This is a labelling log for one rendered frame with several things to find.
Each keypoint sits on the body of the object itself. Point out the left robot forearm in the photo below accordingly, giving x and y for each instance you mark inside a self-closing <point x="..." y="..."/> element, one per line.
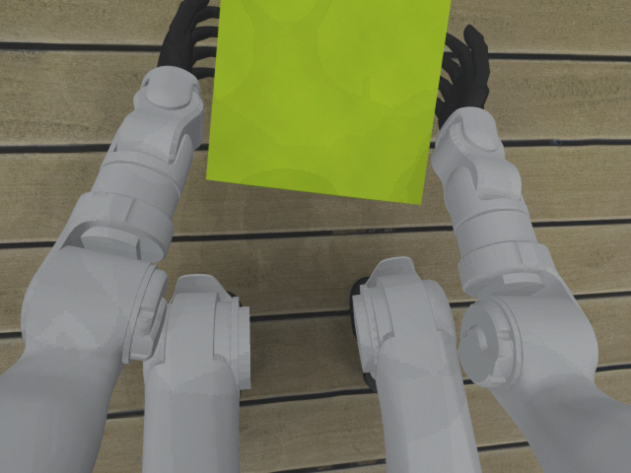
<point x="130" y="208"/>

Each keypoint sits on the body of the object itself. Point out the right robot forearm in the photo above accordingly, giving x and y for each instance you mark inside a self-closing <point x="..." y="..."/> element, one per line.
<point x="499" y="252"/>

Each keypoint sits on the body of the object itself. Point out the robot left thigh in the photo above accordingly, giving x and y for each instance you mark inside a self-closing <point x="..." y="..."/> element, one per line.
<point x="192" y="399"/>

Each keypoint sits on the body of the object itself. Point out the robot right hand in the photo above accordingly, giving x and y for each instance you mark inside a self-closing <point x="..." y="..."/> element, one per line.
<point x="469" y="87"/>

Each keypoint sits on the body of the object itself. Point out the robot right upper arm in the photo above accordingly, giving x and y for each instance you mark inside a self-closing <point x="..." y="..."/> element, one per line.
<point x="537" y="356"/>

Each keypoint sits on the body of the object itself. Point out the carton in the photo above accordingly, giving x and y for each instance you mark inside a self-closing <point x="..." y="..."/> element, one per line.
<point x="333" y="97"/>

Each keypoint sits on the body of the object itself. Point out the robot right shin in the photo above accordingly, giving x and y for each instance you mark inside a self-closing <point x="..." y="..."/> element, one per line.
<point x="437" y="298"/>

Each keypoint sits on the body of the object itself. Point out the robot left upper arm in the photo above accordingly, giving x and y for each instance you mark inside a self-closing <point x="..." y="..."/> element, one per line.
<point x="92" y="313"/>

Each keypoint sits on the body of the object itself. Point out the robot left hand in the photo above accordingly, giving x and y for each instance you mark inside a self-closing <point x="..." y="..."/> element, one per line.
<point x="177" y="49"/>

